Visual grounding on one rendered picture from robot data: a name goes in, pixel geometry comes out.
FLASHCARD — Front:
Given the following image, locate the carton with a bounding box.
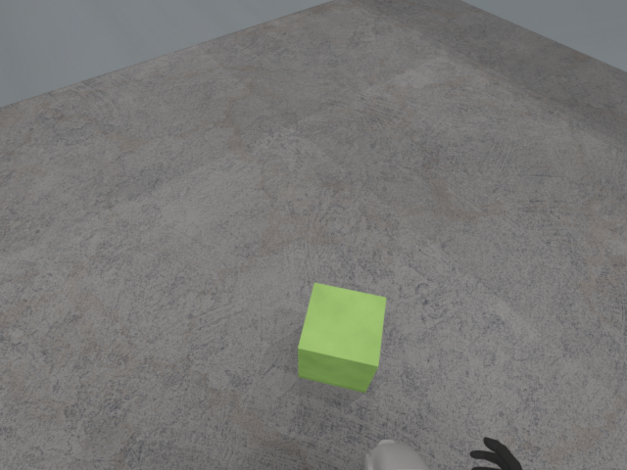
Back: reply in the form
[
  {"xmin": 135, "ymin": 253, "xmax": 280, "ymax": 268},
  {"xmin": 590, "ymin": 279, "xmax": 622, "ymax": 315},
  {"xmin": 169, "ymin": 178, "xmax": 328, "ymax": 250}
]
[{"xmin": 298, "ymin": 283, "xmax": 386, "ymax": 393}]

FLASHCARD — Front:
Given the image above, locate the right robot hand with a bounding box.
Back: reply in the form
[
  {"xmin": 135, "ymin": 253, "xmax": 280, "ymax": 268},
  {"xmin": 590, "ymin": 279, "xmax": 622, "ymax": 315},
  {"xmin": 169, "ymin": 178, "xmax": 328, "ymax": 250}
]
[{"xmin": 470, "ymin": 437, "xmax": 522, "ymax": 470}]

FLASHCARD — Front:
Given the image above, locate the robot right thigh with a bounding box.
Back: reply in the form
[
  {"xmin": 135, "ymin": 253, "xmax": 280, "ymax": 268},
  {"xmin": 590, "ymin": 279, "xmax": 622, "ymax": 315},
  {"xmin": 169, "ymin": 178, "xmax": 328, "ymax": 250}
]
[{"xmin": 364, "ymin": 444, "xmax": 431, "ymax": 470}]

